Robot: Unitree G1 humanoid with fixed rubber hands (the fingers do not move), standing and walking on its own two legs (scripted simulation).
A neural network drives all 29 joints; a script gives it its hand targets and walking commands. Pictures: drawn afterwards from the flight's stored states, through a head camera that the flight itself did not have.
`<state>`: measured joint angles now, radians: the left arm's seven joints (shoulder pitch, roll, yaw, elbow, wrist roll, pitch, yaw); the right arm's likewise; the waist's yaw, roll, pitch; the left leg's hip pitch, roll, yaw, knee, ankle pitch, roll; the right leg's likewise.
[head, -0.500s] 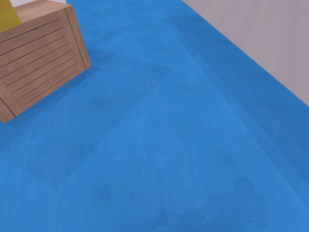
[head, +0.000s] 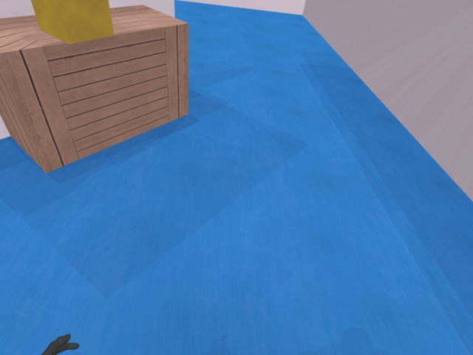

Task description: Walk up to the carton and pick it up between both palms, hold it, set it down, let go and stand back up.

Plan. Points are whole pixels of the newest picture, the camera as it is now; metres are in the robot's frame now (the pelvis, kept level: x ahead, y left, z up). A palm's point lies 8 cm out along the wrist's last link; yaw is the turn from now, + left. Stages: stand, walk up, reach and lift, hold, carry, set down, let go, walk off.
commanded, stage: walk up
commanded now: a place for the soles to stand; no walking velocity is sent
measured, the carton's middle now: (72, 9) +1.71 +0.84 +0.03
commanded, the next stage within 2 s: none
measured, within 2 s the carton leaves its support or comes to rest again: neither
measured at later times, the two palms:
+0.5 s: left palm (62, 280) +0.30 +0.35 -0.08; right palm (351, 251) +0.41 -0.28 -0.10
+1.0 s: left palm (71, 170) +0.62 +0.46 -0.09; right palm (287, 164) +0.72 -0.16 -0.09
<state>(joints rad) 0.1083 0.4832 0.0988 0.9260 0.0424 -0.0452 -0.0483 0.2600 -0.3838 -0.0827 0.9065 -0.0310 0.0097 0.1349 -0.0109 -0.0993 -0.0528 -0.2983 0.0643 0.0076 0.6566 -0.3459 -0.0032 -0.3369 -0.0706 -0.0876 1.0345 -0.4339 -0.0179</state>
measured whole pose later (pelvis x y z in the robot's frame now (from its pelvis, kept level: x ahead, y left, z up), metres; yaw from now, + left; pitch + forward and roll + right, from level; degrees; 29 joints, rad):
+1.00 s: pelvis +0.58 +0.13 +0.00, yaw +19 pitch -5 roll +0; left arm 0.12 0.41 0.05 0.82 0.01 -0.07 -0.04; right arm 0.29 -0.38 -0.07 0.86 0.00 -0.03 0.06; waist -0.03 -0.06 0.13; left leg -0.24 -0.06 -0.02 0.53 -0.21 0.05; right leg -0.38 -0.07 -0.10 1.16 -0.35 -0.03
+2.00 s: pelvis +0.98 +0.27 +0.01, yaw +34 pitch -7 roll -1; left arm 0.16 0.41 0.06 0.78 0.02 -0.04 -0.04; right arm 0.32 -0.37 -0.06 0.86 -0.01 -0.06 0.03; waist -0.02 -0.03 0.14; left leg -0.09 -0.08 -0.08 0.51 -0.29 0.08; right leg -0.41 -0.05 -0.07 0.99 -0.28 -0.02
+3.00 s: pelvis +1.19 +0.45 +0.00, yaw +40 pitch -7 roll -2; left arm 0.29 0.45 0.07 0.79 0.02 0.01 -0.04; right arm 0.32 -0.37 -0.05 0.86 -0.01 -0.06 0.02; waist -0.02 -0.07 0.09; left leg -0.22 -0.05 -0.06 0.57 -0.23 0.04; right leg -0.31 -0.04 -0.10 0.99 -0.44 -0.03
